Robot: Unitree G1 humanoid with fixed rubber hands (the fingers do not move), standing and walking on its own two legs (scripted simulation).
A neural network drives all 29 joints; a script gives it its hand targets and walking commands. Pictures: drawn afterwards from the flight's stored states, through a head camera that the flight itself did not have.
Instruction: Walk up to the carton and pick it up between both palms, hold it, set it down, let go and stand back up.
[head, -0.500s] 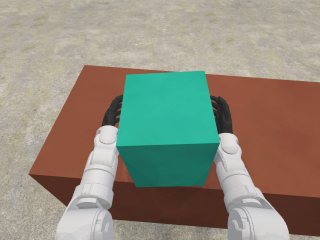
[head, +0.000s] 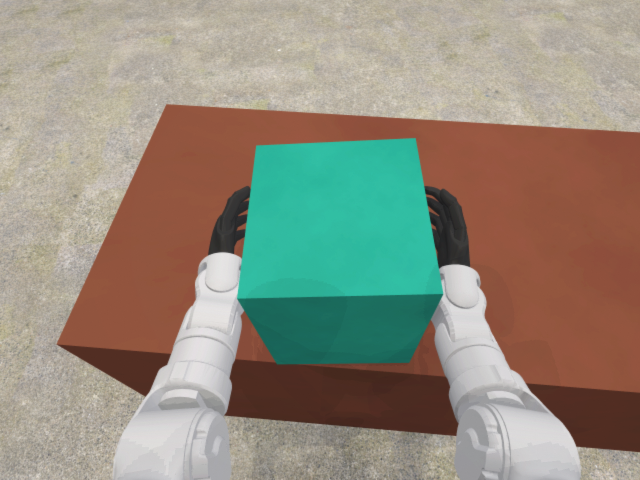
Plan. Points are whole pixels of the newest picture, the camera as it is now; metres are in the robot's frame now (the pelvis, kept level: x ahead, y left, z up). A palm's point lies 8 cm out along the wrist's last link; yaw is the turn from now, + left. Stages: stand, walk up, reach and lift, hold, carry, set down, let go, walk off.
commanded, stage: set down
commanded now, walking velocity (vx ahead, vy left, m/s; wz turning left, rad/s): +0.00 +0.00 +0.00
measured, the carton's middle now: (339, 263) +0.39 -0.02 +0.00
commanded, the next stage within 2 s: none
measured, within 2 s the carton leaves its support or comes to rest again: rests again in 1.94 s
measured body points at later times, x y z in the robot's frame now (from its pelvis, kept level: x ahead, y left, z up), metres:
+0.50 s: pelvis -0.01 +0.00 +0.00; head +0.09 +0.00 +0.44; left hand +0.40 +0.13 +0.00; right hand +0.39 -0.17 +0.01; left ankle -0.04 +0.12 -0.75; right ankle -0.03 -0.11 -0.75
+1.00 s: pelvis -0.01 -0.01 +0.00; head +0.10 -0.01 +0.43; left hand +0.40 +0.12 -0.01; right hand +0.38 -0.17 -0.01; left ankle -0.04 +0.12 -0.75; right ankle -0.03 -0.11 -0.75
